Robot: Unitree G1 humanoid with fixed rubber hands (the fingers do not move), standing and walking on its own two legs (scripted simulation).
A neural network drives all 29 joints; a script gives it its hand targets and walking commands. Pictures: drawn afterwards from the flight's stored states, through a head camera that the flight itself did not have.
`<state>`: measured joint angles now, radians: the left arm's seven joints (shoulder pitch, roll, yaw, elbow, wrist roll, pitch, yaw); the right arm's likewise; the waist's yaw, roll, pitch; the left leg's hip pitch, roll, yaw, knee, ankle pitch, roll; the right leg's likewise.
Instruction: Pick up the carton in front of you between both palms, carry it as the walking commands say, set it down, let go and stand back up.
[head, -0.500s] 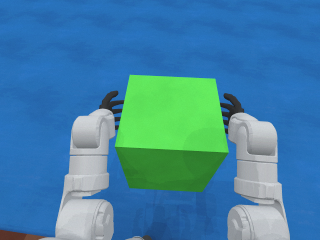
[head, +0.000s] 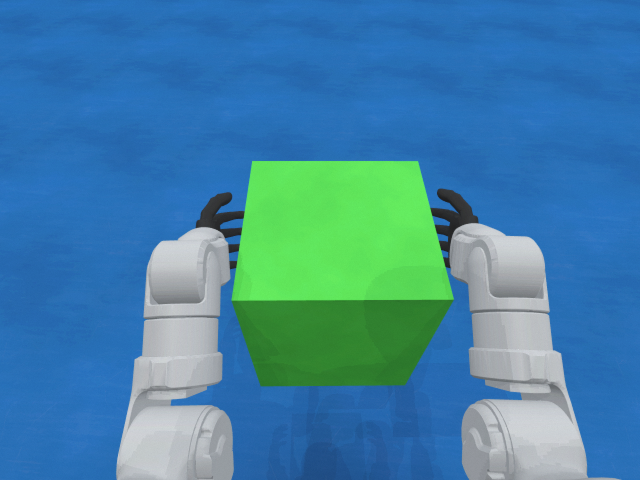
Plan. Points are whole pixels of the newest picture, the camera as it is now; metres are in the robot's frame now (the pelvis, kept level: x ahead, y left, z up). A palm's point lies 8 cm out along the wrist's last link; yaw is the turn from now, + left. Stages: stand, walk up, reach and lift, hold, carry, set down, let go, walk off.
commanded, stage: carry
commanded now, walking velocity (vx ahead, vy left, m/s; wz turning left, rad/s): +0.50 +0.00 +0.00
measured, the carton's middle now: (334, 281) +0.36 +0.00 +0.05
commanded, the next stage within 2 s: none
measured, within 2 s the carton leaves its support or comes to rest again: neither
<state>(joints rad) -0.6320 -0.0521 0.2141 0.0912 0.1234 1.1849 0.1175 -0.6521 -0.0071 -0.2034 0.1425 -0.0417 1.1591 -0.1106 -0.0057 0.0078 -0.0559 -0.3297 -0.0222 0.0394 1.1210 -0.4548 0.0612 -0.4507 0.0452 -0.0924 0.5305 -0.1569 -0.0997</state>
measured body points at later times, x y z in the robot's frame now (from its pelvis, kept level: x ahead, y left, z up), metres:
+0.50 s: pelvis +0.32 +0.03 +0.00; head +0.37 +0.03 +0.45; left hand +0.70 +0.17 +0.09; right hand +0.68 -0.13 +0.10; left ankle +0.38 +0.10 -0.73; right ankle +0.18 -0.07 -0.63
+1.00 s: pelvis +0.64 -0.03 +0.02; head +0.63 -0.03 +0.47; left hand +0.90 +0.14 +0.08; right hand +0.92 -0.17 +0.08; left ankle +0.58 +0.09 -0.65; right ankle +0.65 -0.10 -0.73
